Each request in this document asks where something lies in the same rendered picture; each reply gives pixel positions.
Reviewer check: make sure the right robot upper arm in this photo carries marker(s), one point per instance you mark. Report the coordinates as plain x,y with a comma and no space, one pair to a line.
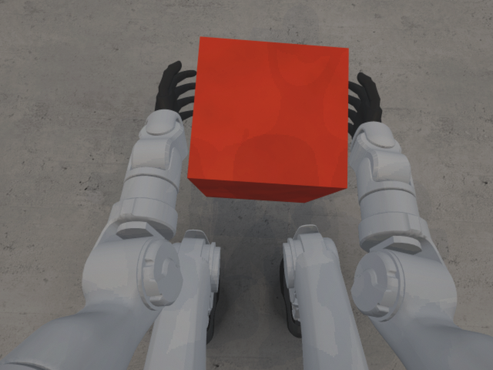
411,301

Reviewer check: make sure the right robot thigh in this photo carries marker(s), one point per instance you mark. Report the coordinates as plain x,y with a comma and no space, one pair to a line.
330,339

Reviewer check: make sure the left robot forearm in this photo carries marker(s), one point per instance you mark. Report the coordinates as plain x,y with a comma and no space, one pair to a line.
148,200

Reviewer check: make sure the right robot hand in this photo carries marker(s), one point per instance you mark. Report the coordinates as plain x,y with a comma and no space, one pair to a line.
368,106

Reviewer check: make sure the left robot thigh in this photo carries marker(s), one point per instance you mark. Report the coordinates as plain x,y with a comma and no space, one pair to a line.
178,340

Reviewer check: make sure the carton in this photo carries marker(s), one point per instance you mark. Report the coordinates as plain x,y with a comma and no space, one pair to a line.
270,120

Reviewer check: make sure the left robot hand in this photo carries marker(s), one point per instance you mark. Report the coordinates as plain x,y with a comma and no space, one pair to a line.
167,97

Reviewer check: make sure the robot thigh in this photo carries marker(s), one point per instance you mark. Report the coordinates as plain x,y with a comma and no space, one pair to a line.
178,340
330,339

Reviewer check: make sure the right robot forearm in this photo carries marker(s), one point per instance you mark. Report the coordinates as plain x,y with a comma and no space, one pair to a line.
389,211

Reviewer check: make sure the left robot upper arm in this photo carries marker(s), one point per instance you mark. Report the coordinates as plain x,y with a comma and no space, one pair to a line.
126,284

